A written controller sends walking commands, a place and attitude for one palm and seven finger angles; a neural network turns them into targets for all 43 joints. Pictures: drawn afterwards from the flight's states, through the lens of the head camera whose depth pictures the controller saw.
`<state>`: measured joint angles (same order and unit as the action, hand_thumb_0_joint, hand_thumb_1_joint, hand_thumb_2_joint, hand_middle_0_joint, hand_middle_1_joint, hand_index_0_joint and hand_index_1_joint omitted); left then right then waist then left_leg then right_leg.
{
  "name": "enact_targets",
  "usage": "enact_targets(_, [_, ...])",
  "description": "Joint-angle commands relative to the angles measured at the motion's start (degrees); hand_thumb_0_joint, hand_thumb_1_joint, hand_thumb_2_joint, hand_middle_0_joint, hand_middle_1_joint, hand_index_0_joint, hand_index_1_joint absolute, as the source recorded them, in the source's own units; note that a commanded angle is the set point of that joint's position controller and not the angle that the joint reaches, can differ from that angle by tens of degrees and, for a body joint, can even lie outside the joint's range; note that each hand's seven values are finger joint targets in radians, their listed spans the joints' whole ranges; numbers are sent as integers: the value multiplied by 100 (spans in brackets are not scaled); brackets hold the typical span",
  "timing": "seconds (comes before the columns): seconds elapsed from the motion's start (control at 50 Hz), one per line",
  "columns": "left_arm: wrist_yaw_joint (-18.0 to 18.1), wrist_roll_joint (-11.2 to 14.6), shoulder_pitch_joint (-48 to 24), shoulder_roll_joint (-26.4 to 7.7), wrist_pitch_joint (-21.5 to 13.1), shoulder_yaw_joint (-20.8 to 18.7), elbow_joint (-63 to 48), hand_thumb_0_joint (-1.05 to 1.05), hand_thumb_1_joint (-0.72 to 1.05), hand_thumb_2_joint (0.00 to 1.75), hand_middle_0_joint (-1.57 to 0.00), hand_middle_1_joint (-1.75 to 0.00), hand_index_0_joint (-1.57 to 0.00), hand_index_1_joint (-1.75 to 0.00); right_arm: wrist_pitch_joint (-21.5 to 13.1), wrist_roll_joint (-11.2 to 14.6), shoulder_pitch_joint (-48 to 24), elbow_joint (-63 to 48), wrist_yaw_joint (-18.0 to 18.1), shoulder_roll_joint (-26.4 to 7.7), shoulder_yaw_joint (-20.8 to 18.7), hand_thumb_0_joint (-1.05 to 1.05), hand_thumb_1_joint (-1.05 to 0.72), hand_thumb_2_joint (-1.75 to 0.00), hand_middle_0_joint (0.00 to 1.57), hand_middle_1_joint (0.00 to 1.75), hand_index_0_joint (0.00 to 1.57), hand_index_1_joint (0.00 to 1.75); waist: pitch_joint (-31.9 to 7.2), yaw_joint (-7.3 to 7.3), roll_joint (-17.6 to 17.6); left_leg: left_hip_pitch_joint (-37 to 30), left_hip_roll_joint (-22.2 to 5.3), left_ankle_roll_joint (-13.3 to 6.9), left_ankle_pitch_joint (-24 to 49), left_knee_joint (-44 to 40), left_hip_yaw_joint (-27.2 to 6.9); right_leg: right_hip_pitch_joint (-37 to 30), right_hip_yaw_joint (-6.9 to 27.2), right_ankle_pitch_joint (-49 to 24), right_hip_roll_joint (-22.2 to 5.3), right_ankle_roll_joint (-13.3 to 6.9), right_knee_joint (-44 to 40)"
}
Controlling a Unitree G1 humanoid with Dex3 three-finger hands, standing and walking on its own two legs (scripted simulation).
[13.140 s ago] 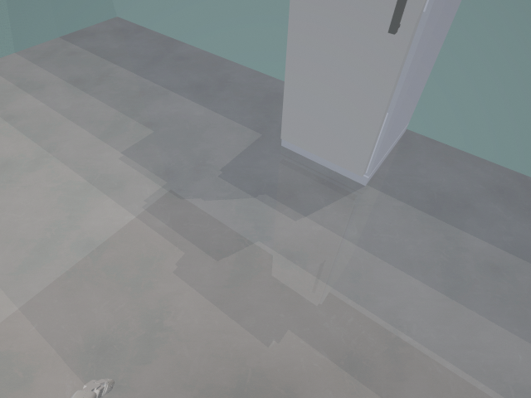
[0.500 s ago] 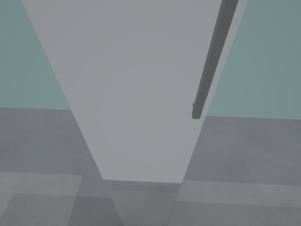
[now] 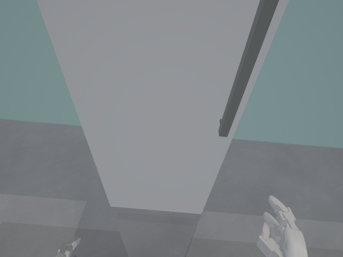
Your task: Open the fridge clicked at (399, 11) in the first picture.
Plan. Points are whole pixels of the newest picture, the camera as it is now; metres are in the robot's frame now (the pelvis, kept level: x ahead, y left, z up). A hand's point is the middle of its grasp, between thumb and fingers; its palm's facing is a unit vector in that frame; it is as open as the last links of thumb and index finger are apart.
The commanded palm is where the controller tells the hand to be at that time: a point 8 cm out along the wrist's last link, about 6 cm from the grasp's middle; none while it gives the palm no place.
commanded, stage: raise the hand to about handle height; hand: right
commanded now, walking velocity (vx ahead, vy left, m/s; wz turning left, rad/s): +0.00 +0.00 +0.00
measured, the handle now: (244, 60) +0.48 -0.10 +0.26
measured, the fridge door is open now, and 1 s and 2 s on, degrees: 0 0 0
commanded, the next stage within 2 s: move the hooked fingers beside the handle in 1.88 s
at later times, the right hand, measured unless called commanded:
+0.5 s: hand (278, 216) +0.22 -0.19 +0.06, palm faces -0.01 +1.00 -0.09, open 10.4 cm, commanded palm +0.18 -0.26 +0.07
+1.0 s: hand (323, 176) +0.27 -0.25 +0.15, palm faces +0.07 +0.99 -0.10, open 13.3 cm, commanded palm +0.23 -0.30 +0.16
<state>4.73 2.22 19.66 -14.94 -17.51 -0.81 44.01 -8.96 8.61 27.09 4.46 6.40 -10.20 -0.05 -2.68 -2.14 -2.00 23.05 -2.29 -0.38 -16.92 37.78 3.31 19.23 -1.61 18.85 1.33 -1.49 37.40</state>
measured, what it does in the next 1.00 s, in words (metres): stands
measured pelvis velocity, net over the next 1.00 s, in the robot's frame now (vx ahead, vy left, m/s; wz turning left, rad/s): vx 0.04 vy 0.00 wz -0.02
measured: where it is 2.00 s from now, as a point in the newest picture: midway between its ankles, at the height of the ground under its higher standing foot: outside the picture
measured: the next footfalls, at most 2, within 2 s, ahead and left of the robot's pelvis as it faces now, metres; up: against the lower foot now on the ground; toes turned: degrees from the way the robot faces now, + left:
none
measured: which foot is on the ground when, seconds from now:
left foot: down 0.00-1.00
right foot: down 0.00-1.00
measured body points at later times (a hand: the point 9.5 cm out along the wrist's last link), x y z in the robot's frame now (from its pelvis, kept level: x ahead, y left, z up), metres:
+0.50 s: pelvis +0.03 +0.01 -0.03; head +0.06 +0.01 +0.42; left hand +0.22 +0.20 -0.10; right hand +0.22 -0.25 +0.06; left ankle +0.05 +0.12 -0.72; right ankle +0.01 -0.10 -0.72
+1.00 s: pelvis +0.04 +0.00 +0.01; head +0.03 +0.01 +0.46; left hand +0.24 +0.23 -0.05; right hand +0.26 -0.31 +0.16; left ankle +0.05 +0.12 -0.72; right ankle +0.01 -0.10 -0.72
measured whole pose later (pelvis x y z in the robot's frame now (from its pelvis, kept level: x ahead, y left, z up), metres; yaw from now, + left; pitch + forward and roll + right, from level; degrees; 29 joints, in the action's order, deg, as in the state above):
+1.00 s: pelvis +0.04 +0.00 +0.01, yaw -1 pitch +0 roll +1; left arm 6.0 3.5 12.9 -15.3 -17.3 3.0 34.0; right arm -0.8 20.4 9.6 -5.2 -21.5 -21.8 -22.4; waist -2.0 2.9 -2.0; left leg 16.4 -1.0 -0.3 -16.7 33.5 4.6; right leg 14.1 0.0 21.3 0.3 -1.3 35.8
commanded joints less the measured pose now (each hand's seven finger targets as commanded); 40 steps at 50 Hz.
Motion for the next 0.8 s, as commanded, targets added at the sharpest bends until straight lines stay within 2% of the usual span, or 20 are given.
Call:
enact_targets(0.0, [-316, -168, -1067, -583, -358, -409, -1614, 0, 90, 90, -20, -30, -20, -30, -1739, 387, 1133, -146, -1225, -57, -714, 0, -62, -78, 22, 48, 22, 48, 123, 511, 1464, 704, 144, -93, -1676, -88, -50, 1583, 55, 420, 72, 228, 321])
enact_targets(0.02, [-440, -178, -1186, -616, -254, -443, -1807, 0, 90, 90, -20, -30, -20, -30, -2108, 483, 1282, -115, -1629, -138, -853, 0, -60, -77, 22, 50, 22, 50, 65, 494, 1183, 643, 138, -140, -1401, 109, -69, 1696, 11, 353, 119, 250, 527])
enact_targets(0.04, [-536, -155, -1213, -681, -114, -533, -2003, 0, 90, 90, -20, -30, -20, -30, -2226, 501, 1575, 129, -1936, -580, -1381, 0, -57, -76, 22, 51, 22, 51, -35, 642, 552, 484, 118, -228, -1136, 268, -157, 1699, -42, 234, 171, 258, 639])
enact_targets(0.06, [-560, -101, -1403, -647, -7, -485, -2311, 0, 90, 90, -20, -30, -20, -30, -2148, 499, 1546, -335, -2102, -656, -1309, 0, -55, -75, 22, 53, 22, 53, -142, 704, 283, 437, 65, -228, -1159, 351, -130, 1841, -101, 381, 197, 223, 568])
enact_targets(0.1, [-473, -6, -1486, -606, 188, -441, -2668, 0, 90, 90, -20, -30, -20, -30, -1755, 576, 1237, -1124, -2160, -717, -1266, 0, -50, -73, 23, 55, 23, 55, -462, 676, 480, 339, 81, -175, -961, 437, -262, 1955, -161, 299, 157, 102, 619])
enact_targets(0.14, [-369, -32, -1342, -565, 336, -400, -2798, 0, 90, 90, -20, -30, -20, -30, -1536, 727, 771, -1966, -2027, -792, -1377, 0, -46, -71, 23, 58, 23, 58, -729, 590, 183, 315, 145, -148, -573, 570, -290, 1797, -56, 14, 103, 69, 713])
enact_targets(0.18, [-298, -51, -1041, -471, 386, -360, -2786, 0, 90, 90, -20, -30, -20, -30, -1572, 692, 266, -2660, -1814, -856, -1443, 0, -41, -69, 24, 62, 24, 62, -940, 417, -259, 437, 177, -138, -170, 605, -285, 1527, 66, -267, 14, 46, 812])
enact_targets(0.22, [-251, -68, -817, -457, 360, -303, -2681, 0, 90, 90, -20, -30, -20, -30, -1810, 651, -246, -3203, -1696, -899, -1334, 0, -36, -67, 24, 64, 24, 64, -1009, 154, -326, 595, 237, -105, 315, 665, -222, 1299, 180, -579, -57, 20, 974])
enact_targets(0.24, [-222, -111, -726, -513, 323, -246, -2608, 0, 90, 90, -20, -30, -20, -30, -1948, 664, -709, -3475, -1743, -954, -1207, 0, -34, -66, 24, 66, 24, 66, -1011, 2, -232, 653, 269, -97, 433, 705, -234, 1250, 250, -646, -72, -8, 1060])
enact_targets(0.28, [-186, -66, -685, -536, 203, -193, -2406, 0, 90, 90, -20, -30, -20, -30, -2054, 637, -756, -3242, -1949, -883, -1013, 0, -29, -64, 24, 69, 24, 69, -1016, -106, -478, 799, 277, -97, 341, 648, -171, 1046, 312, -575, -110, -7, 1071])
enact_targets(0.34, [-103, 4, -793, -633, 68, -102, -2224, 0, 90, 90, -20, -30, -20, -30, -1670, 734, -844, -2629, -2383, -1016, -1014, 0, -22, -61, 25, 74, 25, 74, -794, -162, -231, 668, 272, -85, 187, 396, -172, 1078, 400, -391, -126, -31, 947])
enact_targets(0.42, [13, 95, -1053, -594, 34, -92, -2177, 0, 90, 90, -20, -30, -20, -30, -778, 989, -485, -2184, -2674, -1410, -1788, 0, -13, -57, 25, 80, 25, 80, -1205, 198, 208, -180, 130, -18, 296, 46, -253, 1054, 364, -630, -101, -8, 598])
enact_targets(0.44, [27, 83, -1146, -556, 31, -75, -2159, 0, 90, 90, -20, -30, -20, -30, -588, 1079, -326, -2039, -2684, -1538, -2068, 0, -11, -56, 26, 81, 26, 81, -1238, 346, 92, -438, 125, -57, 642, 65, -230, 992, 371, -899, -91, 7, 530])
enact_targets(0.5, [5, 62, -1228, -443, -29, -26, -2171, 0, 90, 90, -20, -30, -20, -30, -414, 1295, -285, -2406, -2594, -1527, -2359, 0, -4, -53, 26, 86, 26, 86, -1330, 477, 148, -731, 135, -34, 1420, 98, -17, 758, 375, -1426, -105, 49, 272])
enact_targets(0.54, [-13, 50, -1219, -438, -89, -18, -2126, 0, 90, 90, -20, -30, -20, -30, -422, 1366, -306, -2412, -2547, -1525, -2460, 0, 1, -51, 27, 88, 27, 88, -1223, 521, 299, -883, 150, -44, 1773, 67, 15, 698, 374, -1671, -113, 65, 181])
enact_targets(0.64, [-9, 76, -1062, -565, -254, -17, -2020, 0, 90, 90, -20, -30, -20, -30, -386, 1355, -701, -2414, -2622, -1517, -2358, 0, 13, -46, 27, 96, 27, 96, -938, 426, 123, -719, 187, -40, 1588, -110, 88, 341, 310, -1655, -129, 80, -63])
enact_targets(0.68, [18, 96, -1011, -623, -308, -4, -2000, 0, 90, 90, -20, -30, -20, -30, -325, 1326, -988, -2533, -2661, -1668, -2388, 0, 17, -44, 28, 99, 28, 99, -982, 406, -84, -722, 184, -42, 1401, -199, 96, 154, 318, -1575, -132, 76, -189])
enact_targets(0.74, [96, 111, -1003, -695, -341, 13, -1941, 0, 90, 90, -20, -30, -20, -30, -162, 1318, -1496, -2521, -2666, -1967, -2573, 0, 24, -41, 28, 103, 28, 103, -913, 426, -82, -829, 190, -57, 1240, -350, 97, -38, 350, -1483, -144, 54, -341])
enact_targets(0.76, [112, 112, -1047, -689, -345, 41, -1941, 0, 90, 90, -20, -30, -20, -30, -106, 1299, -1712, -2557, -2678, -2009, -2566, 0, 27, -40, 28, 105, 28, 105, -896, 425, -306, -859, 182, -65, 1233, -399, 94, -137, 349, -1479, -134, 53, -422])
enact_targets(0.78, [134, 117, -1028, -677, -357, 44, -1928, 0, 90, 90, -20, -30, -20, -30, -74, 1313, -1881, -2593, -2666, -2073, -2639, 0, 29, -39, 29, 107, 29, 107, -936, 424, -198, -908, 186, -63, 1258, -434, 130, -242, 385, -1538, -144, 59, -483])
